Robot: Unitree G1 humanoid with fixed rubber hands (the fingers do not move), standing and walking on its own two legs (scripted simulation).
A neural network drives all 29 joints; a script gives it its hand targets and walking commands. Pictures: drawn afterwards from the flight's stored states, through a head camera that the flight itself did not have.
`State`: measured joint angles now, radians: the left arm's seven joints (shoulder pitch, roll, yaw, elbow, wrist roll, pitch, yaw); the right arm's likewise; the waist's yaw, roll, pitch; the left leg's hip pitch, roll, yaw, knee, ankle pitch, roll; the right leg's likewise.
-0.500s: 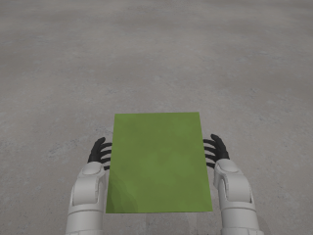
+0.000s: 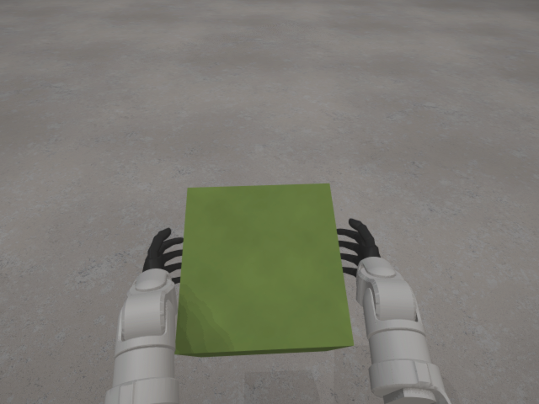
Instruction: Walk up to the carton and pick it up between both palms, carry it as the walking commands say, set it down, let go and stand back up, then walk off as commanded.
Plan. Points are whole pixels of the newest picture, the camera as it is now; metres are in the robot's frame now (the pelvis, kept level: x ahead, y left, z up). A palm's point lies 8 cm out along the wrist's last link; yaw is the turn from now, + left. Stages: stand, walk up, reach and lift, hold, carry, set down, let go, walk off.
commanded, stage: hold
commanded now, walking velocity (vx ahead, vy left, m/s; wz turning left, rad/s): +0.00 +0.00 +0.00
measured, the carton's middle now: (261, 275) +0.34 +0.03 -0.02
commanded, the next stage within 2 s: set down in 0.58 s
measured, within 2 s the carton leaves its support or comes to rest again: neither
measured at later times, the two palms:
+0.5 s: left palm (166, 267) +0.29 +0.18 +0.06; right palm (369, 247) +0.32 -0.14 +0.08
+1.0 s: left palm (175, 272) +0.32 +0.18 +0.00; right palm (359, 259) +0.36 -0.14 +0.01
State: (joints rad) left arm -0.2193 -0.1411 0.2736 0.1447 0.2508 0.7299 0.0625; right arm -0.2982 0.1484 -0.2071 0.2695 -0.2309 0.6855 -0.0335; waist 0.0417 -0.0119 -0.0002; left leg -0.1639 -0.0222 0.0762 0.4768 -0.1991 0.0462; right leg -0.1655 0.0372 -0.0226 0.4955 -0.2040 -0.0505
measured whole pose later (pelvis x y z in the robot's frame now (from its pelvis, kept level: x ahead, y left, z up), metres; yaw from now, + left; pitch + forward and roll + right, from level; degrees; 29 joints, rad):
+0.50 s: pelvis -0.01 -0.01 +0.00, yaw +2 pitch -8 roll +1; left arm -0.42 -0.08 0.36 0.51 0.31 0.67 0.01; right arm -0.52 0.13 -0.27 0.60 -0.28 0.64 -0.17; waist 0.03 -0.02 -0.05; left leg -0.17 -0.03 0.01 0.44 -0.16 0.03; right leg -0.15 0.09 0.04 0.45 -0.15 -0.06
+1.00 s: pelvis +0.06 +0.00 +0.01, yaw +2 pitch -1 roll +0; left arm -0.20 -0.14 0.30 0.37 0.30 0.57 0.01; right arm -0.26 0.15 -0.29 0.43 -0.28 0.53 0.00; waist 0.03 -0.02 -0.04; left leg -0.18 -0.05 0.01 0.41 -0.21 0.04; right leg -0.16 0.08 0.05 0.41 -0.23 -0.06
